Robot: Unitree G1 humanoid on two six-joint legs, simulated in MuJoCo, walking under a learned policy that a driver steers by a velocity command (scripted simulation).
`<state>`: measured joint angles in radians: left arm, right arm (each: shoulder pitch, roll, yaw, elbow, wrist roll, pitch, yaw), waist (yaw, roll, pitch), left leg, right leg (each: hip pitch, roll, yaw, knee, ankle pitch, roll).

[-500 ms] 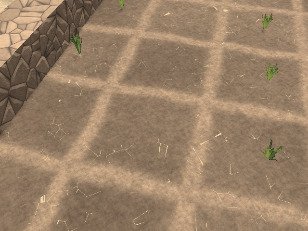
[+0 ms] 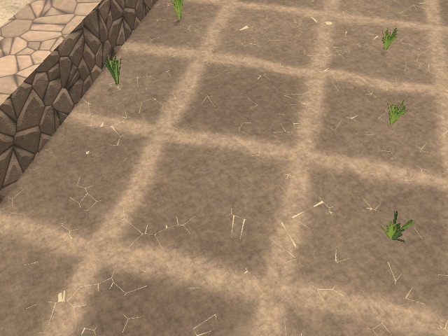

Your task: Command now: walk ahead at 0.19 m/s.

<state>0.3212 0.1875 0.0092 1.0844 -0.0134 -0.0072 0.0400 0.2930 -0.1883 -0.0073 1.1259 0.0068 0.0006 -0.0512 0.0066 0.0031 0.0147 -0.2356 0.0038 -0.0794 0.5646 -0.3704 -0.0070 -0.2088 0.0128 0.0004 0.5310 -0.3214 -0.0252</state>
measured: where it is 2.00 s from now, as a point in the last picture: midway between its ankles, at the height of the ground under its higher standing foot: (282, 199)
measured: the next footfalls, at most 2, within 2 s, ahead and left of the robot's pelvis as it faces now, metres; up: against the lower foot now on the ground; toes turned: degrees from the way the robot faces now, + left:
right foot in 0.62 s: +0.39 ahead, -0.13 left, +0.00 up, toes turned -17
left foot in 1.14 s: +0.75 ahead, -0.06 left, +0.00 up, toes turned -20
